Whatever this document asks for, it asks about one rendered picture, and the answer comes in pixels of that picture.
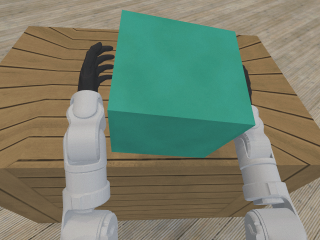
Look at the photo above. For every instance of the left robot hand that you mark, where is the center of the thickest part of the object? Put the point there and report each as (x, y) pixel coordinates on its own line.
(89, 78)

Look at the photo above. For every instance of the pedestal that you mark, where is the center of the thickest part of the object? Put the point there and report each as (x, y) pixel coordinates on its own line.
(38, 77)

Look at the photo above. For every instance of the carton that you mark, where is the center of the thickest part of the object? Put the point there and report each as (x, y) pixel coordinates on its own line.
(177, 88)

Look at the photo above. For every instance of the robot left forearm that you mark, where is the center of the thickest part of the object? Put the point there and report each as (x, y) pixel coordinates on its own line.
(84, 155)

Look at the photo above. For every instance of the right robot hand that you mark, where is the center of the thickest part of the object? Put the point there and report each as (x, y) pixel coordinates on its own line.
(248, 83)

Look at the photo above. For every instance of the robot right forearm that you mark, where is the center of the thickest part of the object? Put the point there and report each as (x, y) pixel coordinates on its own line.
(262, 182)

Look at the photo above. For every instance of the robot right upper arm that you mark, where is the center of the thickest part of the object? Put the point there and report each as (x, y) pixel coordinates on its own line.
(273, 224)

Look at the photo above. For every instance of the robot left upper arm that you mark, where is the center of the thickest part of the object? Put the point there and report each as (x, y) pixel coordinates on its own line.
(95, 225)

